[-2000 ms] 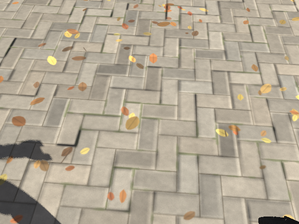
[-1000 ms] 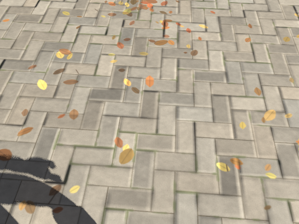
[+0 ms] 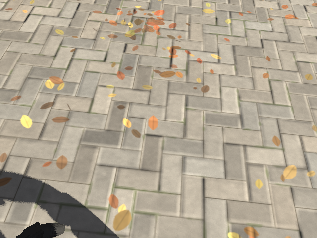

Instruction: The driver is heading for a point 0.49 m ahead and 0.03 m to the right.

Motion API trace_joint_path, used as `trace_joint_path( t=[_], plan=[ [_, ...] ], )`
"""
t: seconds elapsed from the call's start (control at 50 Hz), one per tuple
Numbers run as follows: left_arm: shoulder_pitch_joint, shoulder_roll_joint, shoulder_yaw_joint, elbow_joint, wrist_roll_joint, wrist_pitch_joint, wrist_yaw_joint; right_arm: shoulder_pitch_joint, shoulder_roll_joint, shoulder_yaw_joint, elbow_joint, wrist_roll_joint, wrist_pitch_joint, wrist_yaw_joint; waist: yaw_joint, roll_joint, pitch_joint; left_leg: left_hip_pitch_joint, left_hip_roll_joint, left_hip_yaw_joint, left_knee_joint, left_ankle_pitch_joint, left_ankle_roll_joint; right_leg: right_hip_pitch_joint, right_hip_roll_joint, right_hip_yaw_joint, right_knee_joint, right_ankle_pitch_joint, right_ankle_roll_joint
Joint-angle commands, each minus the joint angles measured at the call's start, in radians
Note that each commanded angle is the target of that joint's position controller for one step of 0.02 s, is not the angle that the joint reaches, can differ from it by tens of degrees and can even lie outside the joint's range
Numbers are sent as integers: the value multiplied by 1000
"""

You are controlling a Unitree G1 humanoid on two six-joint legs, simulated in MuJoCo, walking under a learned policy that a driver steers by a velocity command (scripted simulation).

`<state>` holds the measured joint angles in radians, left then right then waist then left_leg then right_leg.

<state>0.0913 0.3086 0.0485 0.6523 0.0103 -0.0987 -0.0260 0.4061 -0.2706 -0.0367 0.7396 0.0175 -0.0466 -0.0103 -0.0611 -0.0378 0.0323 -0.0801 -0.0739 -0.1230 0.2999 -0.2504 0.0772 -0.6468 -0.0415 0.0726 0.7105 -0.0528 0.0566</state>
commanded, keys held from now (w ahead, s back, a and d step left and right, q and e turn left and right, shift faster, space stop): w+q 0.16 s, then w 0.26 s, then no key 0.58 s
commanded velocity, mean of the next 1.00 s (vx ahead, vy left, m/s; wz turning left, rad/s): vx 0.31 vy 0.00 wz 0.22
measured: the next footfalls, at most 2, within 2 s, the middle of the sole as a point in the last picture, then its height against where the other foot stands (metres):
right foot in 0.18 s outside the picture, level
left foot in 0.62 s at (105, 231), level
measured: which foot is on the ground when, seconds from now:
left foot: down 0.00-0.18, up 0.20-0.60, down 0.62-1.00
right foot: up 0.00-0.16, down 0.18-0.64, up 0.66-0.92, down 0.94-1.00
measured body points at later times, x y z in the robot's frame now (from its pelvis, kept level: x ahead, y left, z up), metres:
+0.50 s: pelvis +0.28 -0.02 +0.00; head +0.31 -0.01 +0.45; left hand +0.24 +0.27 -0.13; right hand +0.53 -0.21 -0.09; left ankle +0.39 +0.16 -0.70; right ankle +0.26 -0.13 -0.75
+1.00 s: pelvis +0.42 +0.05 -0.02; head +0.43 +0.04 +0.43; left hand +0.46 +0.33 -0.14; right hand +0.60 -0.17 -0.14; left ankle +0.45 +0.16 -0.75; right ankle +0.46 -0.09 -0.75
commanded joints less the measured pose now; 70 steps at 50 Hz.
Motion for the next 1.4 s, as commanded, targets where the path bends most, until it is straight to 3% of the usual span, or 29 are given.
trace_joint_path(
  t=[0.02,0.12,0.16,0.18,0.2,0.22,0.24,0.26,0.28,0.32,0.36,0.46,0.54,0.58,0.62,0.64,0.66,0.68,0.7,0.74,0.8,0.88,0.92,0.94,0.96,0.98,1.02,1.1,1.4],
  plan=[
    [-166,41,4,-99,-11,-20,-7,14,-201,-60,-43,9,-8,-18,-18,130,16,-94,190,-155,-75,281,121,95,64,-41,-149,138,7],
    [-152,94,28,-95,-19,-31,-10,17,-200,-71,-22,14,8,-27,18,160,12,20,246,-255,27,334,84,178,58,6,-236,60,-46],
    [19,140,57,-57,-15,-36,3,-16,-180,-66,-37,6,15,-21,109,163,-101,7,184,-223,224,542,45,431,59,-29,-277,38,-99],
    [184,179,68,-38,1,-35,11,-33,-137,-47,-64,-11,16,-16,183,119,-266,-110,133,-183,464,437,17,717,-64,75,-220,4,-163],
    [294,253,86,-3,15,-24,11,126,-30,-16,-74,2,6,-12,129,-180,-437,-477,-24,-81,838,-108,-59,1106,-315,528,-259,-172,-331],
    [303,175,70,12,-10,-21,0,170,-91,-18,-49,22,-2,-11,125,-254,-436,-604,8,-93,988,-321,-67,1088,-369,757,-379,-367,-355],
    [240,109,52,6,-18,-17,4,65,-163,-38,-48,30,-2,-9,143,-134,-256,-656,58,-82,1030,-244,-70,938,-324,614,-410,-416,-315],
    [186,88,44,5,-12,-9,6,-32,-175,-38,-70,18,-3,-9,137,-36,-149,-640,96,-37,1008,-173,-69,790,-280,473,-422,-331,-287],
    [152,76,38,16,-5,-6,5,-102,-164,-39,-92,2,-8,-7,119,-3,-66,-623,121,-21,954,-135,-68,658,-243,381,-449,-212,-283],
    [126,57,30,30,6,-11,6,-104,-128,-36,-95,2,-7,1,72,-43,-33,-546,159,-11,867,-99,-62,535,-192,272,-498,-91,-278],
    [133,68,33,53,-11,-19,5,-105,-86,-22,-95,-1,-3,7,57,-53,-23,-533,174,18,771,-98,-68,496,-188,210,-538,-23,-299],
    [138,135,46,86,-21,-9,10,-253,-55,4,-130,-19,-24,23,89,-21,14,-456,166,85,432,158,-85,442,-142,38,-562,211,-279],
    [213,156,45,133,-33,13,15,-333,-80,-6,-153,-14,-35,36,112,-40,-32,-360,111,92,275,300,-73,524,-143,1,-470,330,-222],
    [203,163,45,144,-36,24,20,-310,-103,-20,-148,-21,-32,38,77,-42,-56,-282,93,91,210,300,-47,550,-147,5,-387,324,-187],
    [211,128,30,150,-28,26,23,-185,-158,-45,-109,-36,-29,26,13,-4,-125,-60,98,96,140,459,-3,503,-77,-33,-191,329,-130],
    [251,72,6,127,5,19,24,-105,-235,-58,-111,-57,-24,14,9,142,-250,178,292,-86,215,875,71,353,-5,-79,47,20,-71],
    [403,3,-22,156,1,26,21,-109,-204,-41,-115,-64,-8,14,52,322,-391,344,488,-328,207,991,240,182,63,-52,316,-603,-12],
    [389,95,-1,180,-17,42,19,-104,-146,-29,-108,-36,5,25,25,234,-401,277,449,-349,165,801,236,165,33,24,393,-649,-3],
    [311,123,9,162,-31,57,23,-161,-127,-22,-104,-22,8,30,30,180,-280,186,401,-277,128,664,200,106,9,8,421,-615,4],
    [238,101,11,153,-19,91,44,-275,-102,-12,-103,-28,7,35,68,122,-165,-21,342,-188,59,491,154,142,-38,3,341,-519,18],
    [270,57,3,173,-8,119,61,-355,-106,-19,-87,-51,7,32,116,179,-139,-224,275,-77,-5,385,142,341,-28,-34,161,-413,33],
    [226,44,-1,182,-1,125,60,-354,-100,-16,-48,-39,15,19,103,163,-145,-261,255,-54,-14,111,125,479,-11,-54,-77,-199,5],
    [206,43,-3,180,17,124,55,-336,-70,-4,-21,-33,19,18,111,134,-105,-324,211,-43,-17,-146,59,560,-7,-53,-211,-95,-27],
    [184,66,-2,164,25,122,57,-302,-53,4,0,-39,18,19,98,99,-68,-352,179,-33,-3,-242,8,566,-57,3,-268,-68,-52],
    [149,141,14,158,11,123,62,-260,-67,-3,5,-43,19,20,48,-3,-15,-343,122,15,15,-248,-33,481,-83,18,-272,-180,-87],
    [134,122,15,171,4,118,60,-280,-77,-5,9,-43,23,14,58,-53,7,-252,91,61,57,-172,-58,356,-59,15,-306,-359,-103],
    [106,61,-2,178,13,98,56,-284,-73,-8,21,-37,28,1,53,-70,7,-167,94,69,107,-64,-53,303,-48,12,-338,-344,-75],
    [125,59,-7,206,-1,72,53,-252,-71,-11,64,-35,29,-4,61,-24,-39,-130,97,74,135,118,-40,380,-36,-7,-292,-144,-55],
    [123,48,-16,305,-6,85,55,-255,-84,-20,205,-20,55,-23,64,38,-44,-54,105,80,147,277,-53,436,-6,-38,-295,1,-64]
  ],
)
